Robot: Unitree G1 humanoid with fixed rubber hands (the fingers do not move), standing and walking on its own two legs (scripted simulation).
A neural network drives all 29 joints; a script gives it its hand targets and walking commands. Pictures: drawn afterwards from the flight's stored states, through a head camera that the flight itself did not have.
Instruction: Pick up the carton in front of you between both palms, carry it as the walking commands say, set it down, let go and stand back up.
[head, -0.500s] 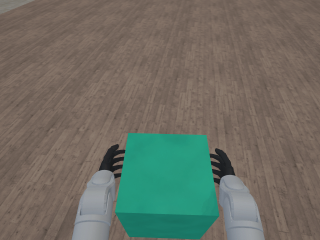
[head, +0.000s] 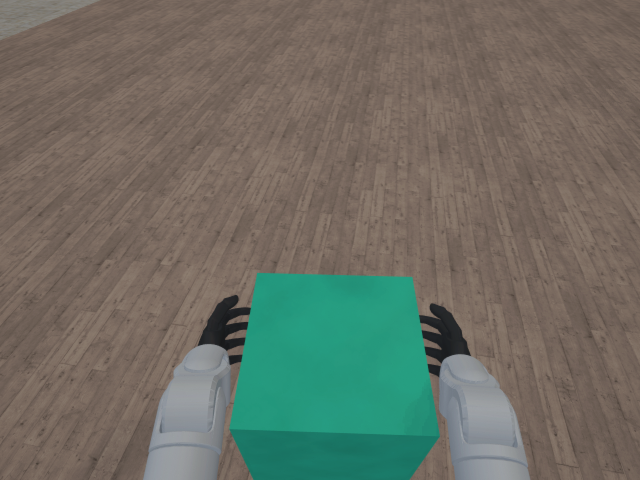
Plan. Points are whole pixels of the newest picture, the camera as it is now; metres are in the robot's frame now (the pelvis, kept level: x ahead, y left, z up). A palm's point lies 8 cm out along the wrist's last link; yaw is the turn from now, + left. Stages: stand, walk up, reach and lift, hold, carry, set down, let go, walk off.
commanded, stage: carry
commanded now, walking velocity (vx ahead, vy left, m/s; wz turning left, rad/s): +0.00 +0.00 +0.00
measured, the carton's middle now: (331, 386) +0.29 +0.00 -0.05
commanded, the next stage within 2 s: hold in 0.08 s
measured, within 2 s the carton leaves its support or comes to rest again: neither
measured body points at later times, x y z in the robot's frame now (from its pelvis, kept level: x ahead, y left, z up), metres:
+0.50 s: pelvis -0.04 +0.01 +0.01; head -0.08 +0.01 +0.45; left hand +0.27 +0.15 +0.04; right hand +0.25 -0.15 +0.04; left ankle -0.01 +0.13 -0.74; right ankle +0.01 -0.11 -0.74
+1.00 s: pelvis -0.06 +0.00 -0.01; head -0.04 +0.00 +0.43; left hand +0.29 +0.17 +0.00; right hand +0.30 -0.13 +0.00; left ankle -0.01 +0.13 -0.74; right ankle +0.01 -0.11 -0.74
